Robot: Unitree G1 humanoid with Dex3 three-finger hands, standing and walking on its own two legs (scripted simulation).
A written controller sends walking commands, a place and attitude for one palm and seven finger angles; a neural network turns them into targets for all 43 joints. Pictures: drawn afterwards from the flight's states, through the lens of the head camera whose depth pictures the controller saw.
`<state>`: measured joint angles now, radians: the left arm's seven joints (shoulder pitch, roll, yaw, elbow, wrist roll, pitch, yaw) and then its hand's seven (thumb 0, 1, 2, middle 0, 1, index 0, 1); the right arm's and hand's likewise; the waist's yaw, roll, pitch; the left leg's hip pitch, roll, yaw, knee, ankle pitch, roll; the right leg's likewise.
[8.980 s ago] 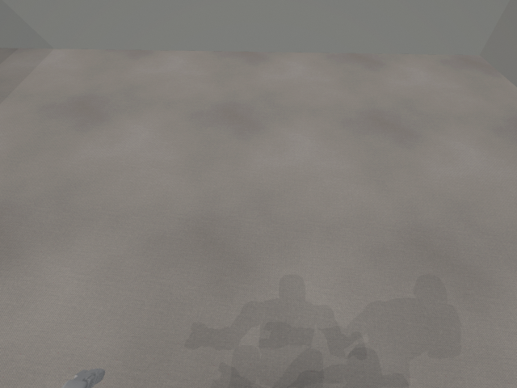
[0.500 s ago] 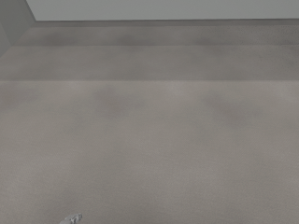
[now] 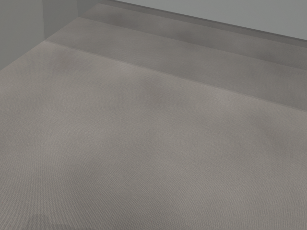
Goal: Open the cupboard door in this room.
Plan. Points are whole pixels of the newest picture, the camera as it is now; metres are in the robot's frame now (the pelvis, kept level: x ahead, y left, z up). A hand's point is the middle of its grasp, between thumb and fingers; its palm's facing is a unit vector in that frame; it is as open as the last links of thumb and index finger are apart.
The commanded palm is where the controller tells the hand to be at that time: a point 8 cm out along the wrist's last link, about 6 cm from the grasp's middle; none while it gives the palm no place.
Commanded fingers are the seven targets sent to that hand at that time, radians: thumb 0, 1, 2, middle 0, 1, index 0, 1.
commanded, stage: turn or walk to find it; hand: left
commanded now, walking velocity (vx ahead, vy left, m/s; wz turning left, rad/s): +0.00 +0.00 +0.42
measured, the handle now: out of the picture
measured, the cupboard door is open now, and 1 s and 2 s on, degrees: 0 0 0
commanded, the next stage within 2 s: stand and wait in 1.84 s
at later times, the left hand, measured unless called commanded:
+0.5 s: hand out of the picture +0.07 +0.21 -0.13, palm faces +0.17 -0.95 -0.26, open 7.3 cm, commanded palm none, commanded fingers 0.00 0.90 0.90 -0.20 -0.30 -0.20 -0.30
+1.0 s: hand out of the picture -0.13 +0.20 -0.17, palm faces +0.47 -0.85 -0.23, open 7.4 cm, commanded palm none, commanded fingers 0.00 0.90 0.90 -0.20 -0.30 -0.20 -0.30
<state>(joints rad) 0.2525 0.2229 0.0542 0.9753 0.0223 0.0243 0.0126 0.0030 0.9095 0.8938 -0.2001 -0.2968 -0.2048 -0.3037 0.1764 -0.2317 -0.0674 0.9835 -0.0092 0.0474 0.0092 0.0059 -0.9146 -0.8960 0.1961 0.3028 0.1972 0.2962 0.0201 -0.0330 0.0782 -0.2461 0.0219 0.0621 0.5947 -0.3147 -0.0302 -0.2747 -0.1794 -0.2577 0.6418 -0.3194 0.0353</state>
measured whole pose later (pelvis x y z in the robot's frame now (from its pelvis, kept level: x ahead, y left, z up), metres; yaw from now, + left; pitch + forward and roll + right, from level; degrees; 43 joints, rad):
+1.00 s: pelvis -0.07 +0.00 +0.00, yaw +25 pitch -1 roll +1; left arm 0.25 0.23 0.06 0.98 0.02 0.03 0.01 0.00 0.91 0.89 -0.20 -0.30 -0.20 -0.30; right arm 0.18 -0.23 -0.07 0.98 -0.01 0.04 0.01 0.01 -0.91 -0.90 0.20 0.30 0.20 0.30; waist 0.02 -0.05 0.08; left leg -0.25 0.01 0.06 0.59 -0.32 0.00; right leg -0.31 -0.18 -0.21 0.71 -0.39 0.05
